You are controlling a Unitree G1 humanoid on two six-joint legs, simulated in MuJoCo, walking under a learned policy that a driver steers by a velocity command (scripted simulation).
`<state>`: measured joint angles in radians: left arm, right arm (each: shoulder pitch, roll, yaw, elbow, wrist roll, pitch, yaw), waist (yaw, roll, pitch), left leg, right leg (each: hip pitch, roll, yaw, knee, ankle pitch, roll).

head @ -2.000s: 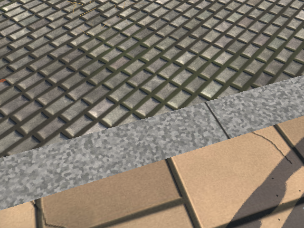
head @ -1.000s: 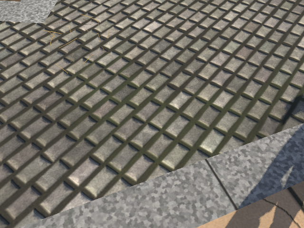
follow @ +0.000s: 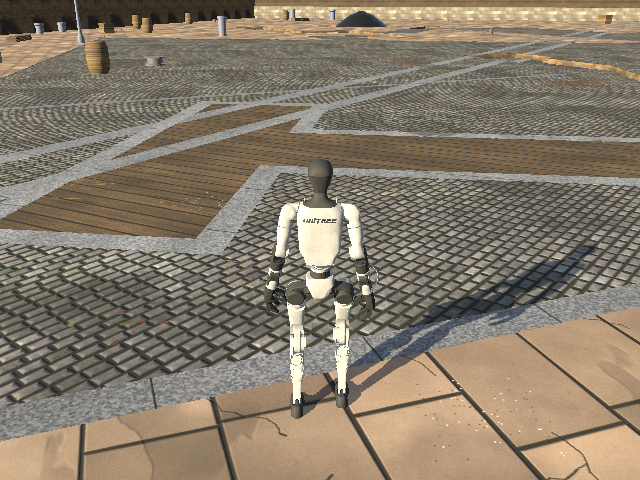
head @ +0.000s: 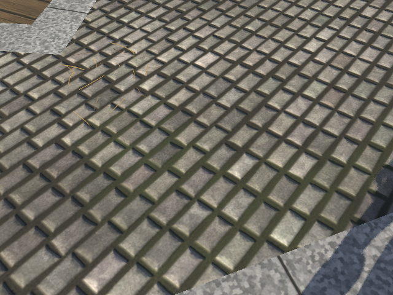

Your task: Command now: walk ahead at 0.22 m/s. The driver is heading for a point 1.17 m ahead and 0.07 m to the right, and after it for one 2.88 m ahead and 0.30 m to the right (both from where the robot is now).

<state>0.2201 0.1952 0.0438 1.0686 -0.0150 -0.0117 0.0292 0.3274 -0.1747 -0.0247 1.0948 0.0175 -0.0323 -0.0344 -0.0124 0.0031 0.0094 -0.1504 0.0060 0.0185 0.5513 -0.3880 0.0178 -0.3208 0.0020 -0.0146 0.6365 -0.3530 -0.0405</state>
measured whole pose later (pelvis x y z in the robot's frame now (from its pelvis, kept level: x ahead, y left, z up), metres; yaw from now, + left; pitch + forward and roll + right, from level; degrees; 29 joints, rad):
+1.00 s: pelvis +0.46 +0.04 +0.02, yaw +0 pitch +1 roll +1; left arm 0.10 0.25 0.07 0.91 -0.01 -0.08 0.01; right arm 0.36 -0.21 -0.04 1.04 0.00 -0.10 0.01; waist -0.06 -0.04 -0.01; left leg -0.07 -0.08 0.07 0.22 -0.17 0.07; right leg -0.72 -0.15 0.04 0.82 0.03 -0.03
